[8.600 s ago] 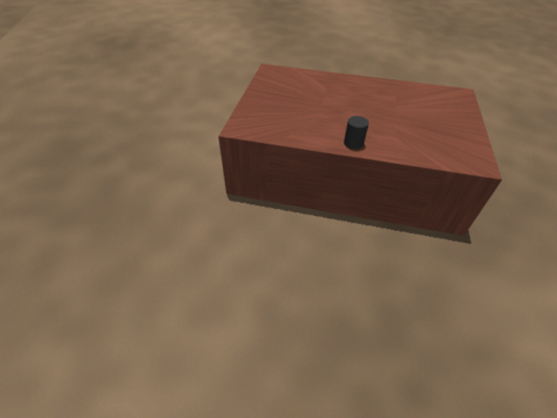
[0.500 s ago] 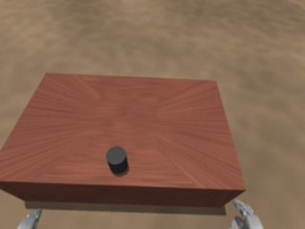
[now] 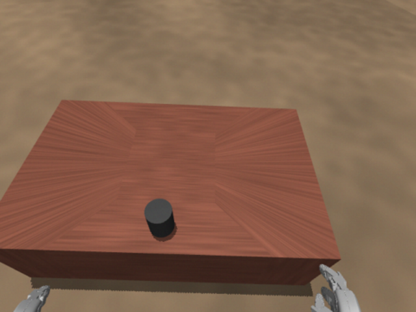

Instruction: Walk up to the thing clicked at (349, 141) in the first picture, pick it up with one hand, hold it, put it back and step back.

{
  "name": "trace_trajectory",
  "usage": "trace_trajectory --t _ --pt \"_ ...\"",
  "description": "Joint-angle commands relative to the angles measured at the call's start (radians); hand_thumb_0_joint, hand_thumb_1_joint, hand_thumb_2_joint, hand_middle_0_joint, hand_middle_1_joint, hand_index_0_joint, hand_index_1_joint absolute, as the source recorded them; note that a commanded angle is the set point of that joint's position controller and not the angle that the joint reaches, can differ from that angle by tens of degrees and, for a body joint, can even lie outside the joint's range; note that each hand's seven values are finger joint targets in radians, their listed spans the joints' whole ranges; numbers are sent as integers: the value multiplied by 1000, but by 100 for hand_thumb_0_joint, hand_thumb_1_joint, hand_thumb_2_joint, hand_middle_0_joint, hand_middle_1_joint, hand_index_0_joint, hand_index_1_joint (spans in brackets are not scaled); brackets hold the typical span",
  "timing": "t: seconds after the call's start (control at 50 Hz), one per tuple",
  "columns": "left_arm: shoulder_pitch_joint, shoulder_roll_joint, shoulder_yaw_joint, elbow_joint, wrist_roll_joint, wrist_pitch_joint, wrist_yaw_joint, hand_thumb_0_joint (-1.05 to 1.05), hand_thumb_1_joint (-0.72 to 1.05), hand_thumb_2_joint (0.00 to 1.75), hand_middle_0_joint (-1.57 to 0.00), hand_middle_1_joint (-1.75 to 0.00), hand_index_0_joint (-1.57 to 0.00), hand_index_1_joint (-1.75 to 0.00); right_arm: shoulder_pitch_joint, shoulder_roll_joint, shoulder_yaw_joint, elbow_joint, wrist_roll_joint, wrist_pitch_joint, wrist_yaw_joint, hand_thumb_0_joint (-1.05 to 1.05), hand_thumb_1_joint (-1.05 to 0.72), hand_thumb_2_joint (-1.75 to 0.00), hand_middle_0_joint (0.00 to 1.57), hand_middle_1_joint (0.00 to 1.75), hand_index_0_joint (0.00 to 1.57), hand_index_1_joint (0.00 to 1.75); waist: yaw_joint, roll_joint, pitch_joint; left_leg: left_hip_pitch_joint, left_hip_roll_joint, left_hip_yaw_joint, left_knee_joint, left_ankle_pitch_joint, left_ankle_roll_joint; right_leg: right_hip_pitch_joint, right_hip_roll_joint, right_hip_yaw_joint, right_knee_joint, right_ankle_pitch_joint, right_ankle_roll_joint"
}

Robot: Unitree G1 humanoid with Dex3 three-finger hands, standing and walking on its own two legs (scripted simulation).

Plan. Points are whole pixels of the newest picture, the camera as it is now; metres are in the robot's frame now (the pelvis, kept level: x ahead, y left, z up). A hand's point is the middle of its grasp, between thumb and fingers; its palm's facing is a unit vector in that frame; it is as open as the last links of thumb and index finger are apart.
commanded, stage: go down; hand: left
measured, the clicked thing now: (160, 218) +0.46 +0.14 -0.31
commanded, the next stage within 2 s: none
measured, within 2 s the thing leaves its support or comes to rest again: neither
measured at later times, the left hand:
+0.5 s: hand out of the picture +0.16 +0.28 -0.07, palm faces +0.10 -0.94 -0.33, open 17.4 cm
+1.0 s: hand (54, 238) +0.29 +0.31 -0.04, palm faces +0.09 -0.98 -0.16, open 17.5 cm
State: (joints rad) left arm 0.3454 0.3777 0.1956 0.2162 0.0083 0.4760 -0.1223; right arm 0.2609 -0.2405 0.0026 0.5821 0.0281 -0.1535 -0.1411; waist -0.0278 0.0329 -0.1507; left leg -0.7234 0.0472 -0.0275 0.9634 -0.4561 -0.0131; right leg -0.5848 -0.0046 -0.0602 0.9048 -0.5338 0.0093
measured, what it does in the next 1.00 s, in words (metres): stands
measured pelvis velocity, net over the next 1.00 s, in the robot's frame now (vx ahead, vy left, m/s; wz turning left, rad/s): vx -0.02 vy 0.01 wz -0.04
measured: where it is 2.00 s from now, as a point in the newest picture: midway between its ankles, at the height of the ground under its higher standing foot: outside the picture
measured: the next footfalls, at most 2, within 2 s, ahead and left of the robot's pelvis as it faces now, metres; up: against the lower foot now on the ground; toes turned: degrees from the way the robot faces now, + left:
none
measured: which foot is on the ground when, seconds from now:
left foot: down 0.00-1.00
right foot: down 0.00-1.00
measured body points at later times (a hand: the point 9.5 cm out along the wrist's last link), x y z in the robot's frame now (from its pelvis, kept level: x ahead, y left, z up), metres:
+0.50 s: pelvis -0.02 +0.00 -0.01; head +0.02 +0.02 +0.44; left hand +0.15 +0.33 -0.05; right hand +0.13 -0.24 -0.08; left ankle +0.01 +0.12 -0.69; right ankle -0.05 -0.13 -0.69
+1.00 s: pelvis -0.02 +0.01 +0.00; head +0.05 +0.03 +0.44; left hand +0.28 +0.36 -0.02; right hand +0.05 -0.27 -0.10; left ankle +0.01 +0.12 -0.69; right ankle -0.05 -0.12 -0.69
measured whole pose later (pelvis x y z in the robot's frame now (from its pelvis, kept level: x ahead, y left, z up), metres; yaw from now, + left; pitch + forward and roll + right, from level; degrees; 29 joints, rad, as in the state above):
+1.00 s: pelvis -0.02 +0.01 +0.00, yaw -2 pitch +14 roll -3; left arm -0.21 0.54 0.42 0.78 -0.05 0.10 -0.34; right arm 0.36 -0.28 0.00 0.70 0.00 -0.22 -0.12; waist -0.06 0.02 -0.12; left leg -0.79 0.06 0.00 0.98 -0.43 0.00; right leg -0.67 0.01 -0.03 0.92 -0.50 0.02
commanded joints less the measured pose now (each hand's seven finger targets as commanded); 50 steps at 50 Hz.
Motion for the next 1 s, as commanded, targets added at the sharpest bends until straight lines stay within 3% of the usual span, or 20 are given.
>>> trace_trajectory --t 0.0,0.08,0.26,0.34,0.42,0.52,0.6,0.64,0.66,0.72,0.74,0.76,0.84,0.9,0.94,0.96,0.98 --pt "18 199 94 -198 3 -3 22 0 -60 6 -7 -5 -5 -6 -39 -143 -57 -166 -3 -67 -18 0 -86 -89 20 30 20 30 1 44 -140 213 -29 1 -85 377 38 -32 25 2 -111 372 1" --pt "19 208 107 -225 -1 10 30 0 -61 6 -6 -4 -5 -5 -40 -147 -56 -170 -4 -80 -25 0 -86 -89 20 30 20 30 1 55 -115 180 -26 -8 -101 295 31 -48 30 -7 -104 288 -8" --pt "36 200 99 -288 -9 27 42 0 -58 9 -6 -6 -5 -7 -37 -138 -45 -178 -2 -105 -45 0 -84 -88 20 30 20 30 -3 79 -105 160 -27 -10 -111 196 25 -75 31 -6 -103 205 -14" --pt "-104 234 111 -291 -8 6 55 0 -54 10 -5 -7 -4 -7 -30 -142 -40 -164 -3 -125 -57 0 -84 -88 20 30 20 30 -25 84 -86 145 -22 -24 -119 134 23 -100 28 -3 -101 164 -15" --pt "-257 266 132 -248 -33 -37 57 0 -50 12 -4 -6 -3 -7 -24 -150 -29 -130 -1 -152 -72 0 -85 -89 20 30 20 30 -50 73 -93 154 -19 -23 -116 108 26 -111 25 8 -106 154 -11" --pt "-440 358 195 -201 -66 -110 28 0 -49 12 -5 -4 -2 -6 -11 -157 -15 -80 -4 -177 -83 0 -86 -89 20 30 20 30 -39 84 -150 187 -25 -18 -105 168 26 -57 13 25 -114 223 -7" --pt "-516 371 223 87 -70 -132 -19 0 -52 11 -5 -5 -2 -7 -3 -168 -18 -24 -8 -171 -74 0 -87 -89 20 30 20 30 -35 78 -122 169 -26 -17 -121 182 27 -56 19 19 -130 226 -11" --pt "-586 393 241 136 -78 -156 -52 0 -52 12 -5 -5 -2 -7 13 -169 -21 -9 -9 -166 -65 0 -87 -89 20 30 20 30 -18 101 -153 182 -27 -13 -120 224 25 -39 19 16 -127 260 -15" --pt "-624 374 228 185 -80 -169 -73 0 -51 11 -5 -4 -2 -6 30 -175 -26 -5 -9 -163 -60 0 -87 -89 20 30 20 30 -33 90 -157 195 -24 -13 -121 237 26 -50 23 13 -125 269 -15" --pt "-644 406 253 295 -79 -228 -135 0 -54 11 -5 -4 -2 -6 39 -184 -33 -13 -11 -163 -43 0 -88 -90 20 30 20 30 -17 57 -177 202 -23 -8 -115 291 29 -35 24 13 -118 311 -18" --pt "-689 441 270 296 -77 -258 -152 0 -54 10 -5 -4 -2 -6 53 -187 -38 -10 -13 -163 -38 0 -88 -90 20 30 20 30 -11 66 -193 198 -23 -7 -106 320 31 -34 23 16 -112 334 -17" --pt "-735 437 267 295 -82 -288 -172 0 -56 9 -5 -3 -2 -6 80 -188 -45 13 -15 -159 -30 0 -88 -90 20 30 20 30 -15 77 -212 217 -19 -5 -104 343 31 -42 28 12 -101 351 -17" --pt "-665 445 297 408 -71 -371 -208 0 -57 7 -6 -2 -3 -4 91 -198 -58 -13 -22 -146 -5 0 -89 -90 20 30 20 30 12 72 -244 239 -14 0 -87 445 36 -35 29 7 -81 421 -20" --pt "-691 454 306 396 -69 -415 -217 0 -56 8 -6 -1 -3 -4 114 -208 -69 -8 -26 -123 10 0 -89 -90 20 30 20 30 13 90 -268 268 -4 -8 -82 519 34 -44 32 5 -68 446 -23" --pt "-761 485 323 373 -68 -449 -216 0 -58 8 -6 -1 -3 -4 128 -199 -66 0 -27 -108 17 0 -89 -90 20 30 20 30 8 96 -257 258 -2 -7 -79 493 36 -60 31 11 -70 425 -21" --pt "-715 474 321 436 -62 -458 -211 0 -57 8 -6 -1 -3 -4 125 -200 -66 -1 -29 -103 17 0 -89 -90 20 30 20 30 4 59 -217 236 -5 -1 -81 468 40 -65 32 13 -79 417 -20" --pt "-806 479 313 360 -66 -483 -211 0 -58 9 -6 -1 -2 -4 131 -202 -71 2 -30 -98 19 0 -89 -90 20 30 20 30 -4 75 -236 238 -4 -1 -82 445 40 -66 31 19 -78 406 -21"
